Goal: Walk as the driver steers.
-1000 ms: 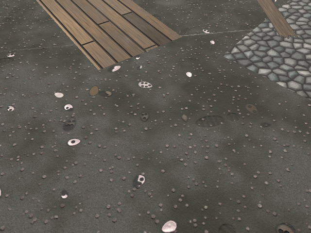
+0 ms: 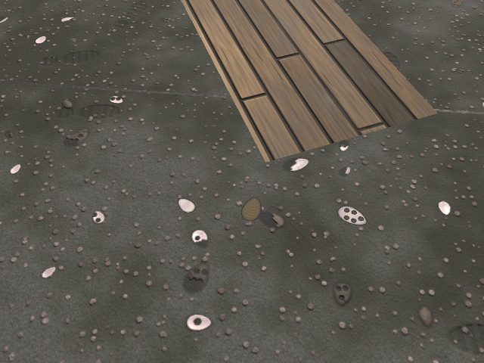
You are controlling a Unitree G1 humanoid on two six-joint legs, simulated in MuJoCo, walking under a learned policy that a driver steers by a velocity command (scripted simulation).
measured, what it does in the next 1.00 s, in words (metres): walks ahead: left foot, then right foot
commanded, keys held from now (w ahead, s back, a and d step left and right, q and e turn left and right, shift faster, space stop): w+e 0.38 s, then w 0.20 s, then w+q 0.42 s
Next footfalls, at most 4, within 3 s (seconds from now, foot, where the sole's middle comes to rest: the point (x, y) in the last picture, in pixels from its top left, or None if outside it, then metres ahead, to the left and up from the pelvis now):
0.18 left None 0.27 0.13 -0.78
0.68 right None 0.45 -0.14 -0.78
1.22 left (280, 263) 0.77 -0.02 -0.78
1.78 right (318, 181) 1.10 -0.15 -0.78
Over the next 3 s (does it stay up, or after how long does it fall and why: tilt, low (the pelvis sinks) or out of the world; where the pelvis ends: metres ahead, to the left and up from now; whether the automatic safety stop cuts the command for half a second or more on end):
stays up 1.32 -0.10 0.00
